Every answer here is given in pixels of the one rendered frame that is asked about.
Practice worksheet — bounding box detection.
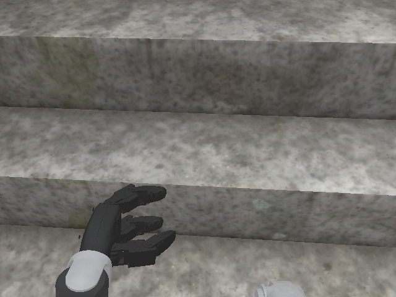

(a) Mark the left robot hand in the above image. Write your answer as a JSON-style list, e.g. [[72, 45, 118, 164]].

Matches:
[[79, 184, 176, 268]]

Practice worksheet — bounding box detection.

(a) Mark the left robot forearm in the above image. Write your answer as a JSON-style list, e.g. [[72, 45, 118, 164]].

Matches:
[[55, 250, 112, 297]]

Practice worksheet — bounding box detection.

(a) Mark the right robot thigh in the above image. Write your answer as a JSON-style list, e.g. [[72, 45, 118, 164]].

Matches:
[[254, 281, 305, 297]]

